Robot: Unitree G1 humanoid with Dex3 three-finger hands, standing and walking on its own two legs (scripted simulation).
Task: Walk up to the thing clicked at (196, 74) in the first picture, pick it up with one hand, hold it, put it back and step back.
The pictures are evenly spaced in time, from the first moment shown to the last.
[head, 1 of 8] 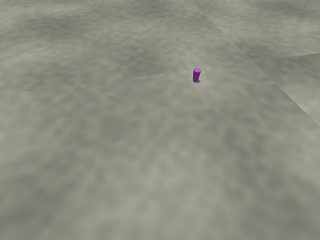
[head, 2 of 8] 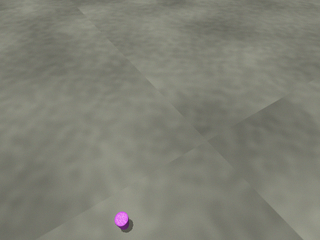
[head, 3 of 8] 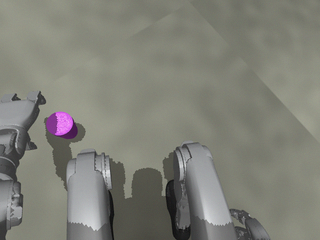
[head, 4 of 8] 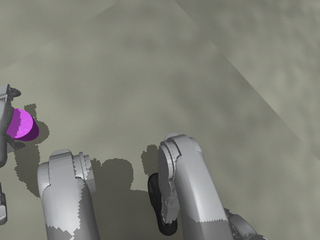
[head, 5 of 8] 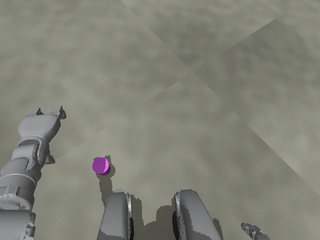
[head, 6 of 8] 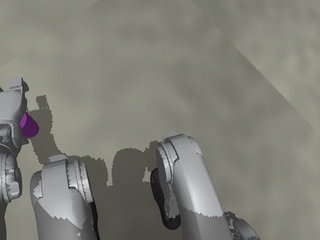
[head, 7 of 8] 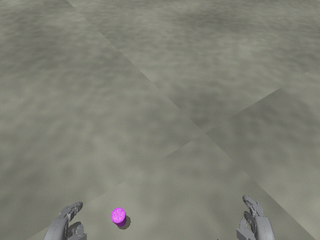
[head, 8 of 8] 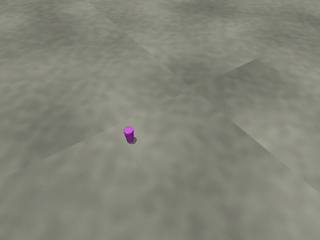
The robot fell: no
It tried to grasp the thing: yes
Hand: left
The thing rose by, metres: 0.00
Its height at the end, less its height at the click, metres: +0.00
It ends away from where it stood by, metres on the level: 0.00
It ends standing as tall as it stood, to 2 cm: yes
